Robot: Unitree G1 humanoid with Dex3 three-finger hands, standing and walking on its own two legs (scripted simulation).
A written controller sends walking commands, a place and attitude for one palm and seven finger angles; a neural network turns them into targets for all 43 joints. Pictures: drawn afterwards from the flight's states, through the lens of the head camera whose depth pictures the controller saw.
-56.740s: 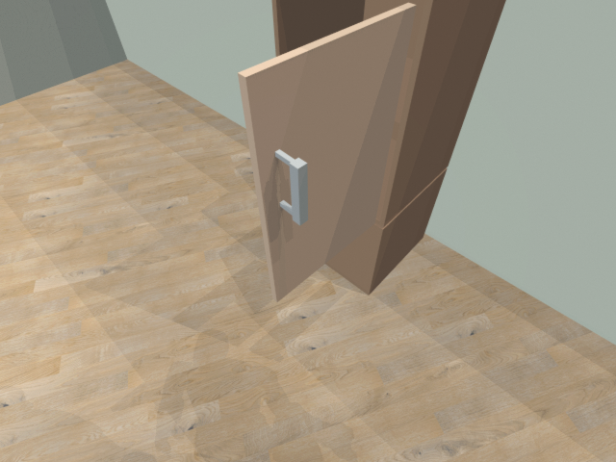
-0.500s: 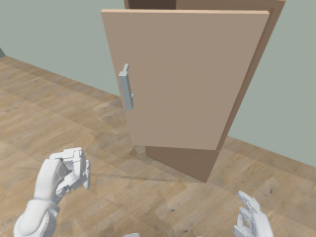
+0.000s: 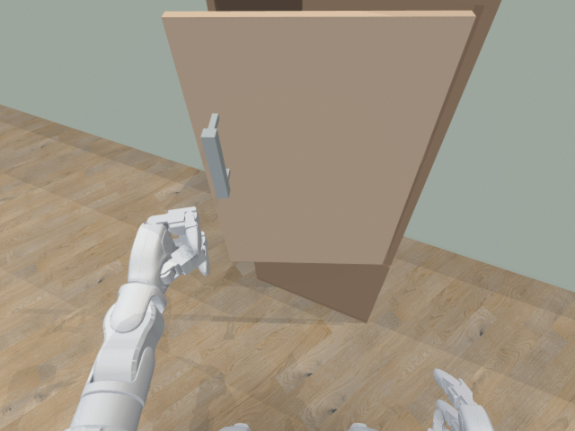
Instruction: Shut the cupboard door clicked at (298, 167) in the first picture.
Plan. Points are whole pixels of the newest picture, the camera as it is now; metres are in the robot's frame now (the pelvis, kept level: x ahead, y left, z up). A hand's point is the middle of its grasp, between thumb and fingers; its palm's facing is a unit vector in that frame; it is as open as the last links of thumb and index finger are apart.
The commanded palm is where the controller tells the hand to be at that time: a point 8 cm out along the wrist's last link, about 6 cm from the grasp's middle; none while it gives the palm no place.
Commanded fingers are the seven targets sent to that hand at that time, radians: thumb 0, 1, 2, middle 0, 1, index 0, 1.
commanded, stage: bring the fist close to the handle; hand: left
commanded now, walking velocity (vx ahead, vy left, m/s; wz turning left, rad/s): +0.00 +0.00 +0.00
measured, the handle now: (219, 157) +0.52 +0.14 +0.08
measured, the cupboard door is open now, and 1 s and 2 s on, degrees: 22 22 11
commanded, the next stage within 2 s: push the door shut along its arc in 0.82 s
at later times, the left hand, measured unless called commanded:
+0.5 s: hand (240, 196) +0.42 +0.09 +0.09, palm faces -0.02 -1.00 +0.00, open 3.1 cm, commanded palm +0.39 +0.15 +0.08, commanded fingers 0.00 0.90 0.90 -1.30 -1.50 -1.30 -1.50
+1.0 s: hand (236, 198) +0.43 +0.10 +0.08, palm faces -0.02 -1.00 +0.00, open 3.1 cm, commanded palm +0.41 +0.15 +0.08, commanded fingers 0.00 0.90 0.90 -1.30 -1.50 -1.30 -1.50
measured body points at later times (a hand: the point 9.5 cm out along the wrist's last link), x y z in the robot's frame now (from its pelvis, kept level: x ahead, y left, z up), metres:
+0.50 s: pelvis +0.00 -0.01 +0.00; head +0.05 -0.02 +0.44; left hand +0.42 +0.15 +0.09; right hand +0.09 -0.26 -0.12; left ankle +0.01 +0.13 -0.69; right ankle +0.03 -0.13 -0.69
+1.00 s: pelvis -0.01 +0.00 +0.00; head +0.05 -0.01 +0.44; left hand +0.42 +0.15 +0.09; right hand +0.08 -0.26 -0.12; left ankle +0.01 +0.13 -0.69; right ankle +0.03 -0.13 -0.69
